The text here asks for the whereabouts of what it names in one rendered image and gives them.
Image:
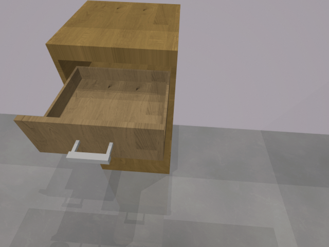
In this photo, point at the drawer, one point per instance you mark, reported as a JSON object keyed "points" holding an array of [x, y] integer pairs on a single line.
{"points": [[98, 106]]}

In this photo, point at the cabinet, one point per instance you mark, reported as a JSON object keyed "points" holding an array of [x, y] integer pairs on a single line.
{"points": [[122, 35]]}

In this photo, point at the handle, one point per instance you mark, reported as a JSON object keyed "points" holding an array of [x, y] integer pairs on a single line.
{"points": [[84, 157]]}

